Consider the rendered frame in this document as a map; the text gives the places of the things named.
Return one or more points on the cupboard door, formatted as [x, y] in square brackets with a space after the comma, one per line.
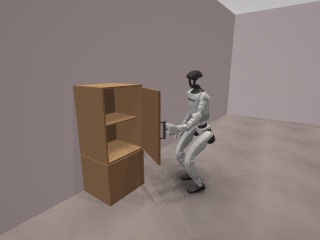
[151, 122]

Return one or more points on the left robot upper arm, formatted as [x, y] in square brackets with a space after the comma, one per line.
[204, 100]

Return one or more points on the handle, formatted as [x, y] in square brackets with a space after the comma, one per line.
[163, 130]

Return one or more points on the right robot forearm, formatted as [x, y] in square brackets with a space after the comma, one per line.
[188, 117]

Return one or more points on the left robot forearm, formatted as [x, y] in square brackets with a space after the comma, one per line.
[192, 122]

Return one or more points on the robot right thigh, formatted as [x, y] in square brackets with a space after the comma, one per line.
[186, 138]

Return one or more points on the left robot foot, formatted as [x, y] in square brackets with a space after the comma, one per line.
[196, 188]

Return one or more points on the right robot hand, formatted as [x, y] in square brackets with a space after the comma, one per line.
[180, 134]

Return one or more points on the left robot hand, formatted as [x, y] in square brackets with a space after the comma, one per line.
[171, 129]

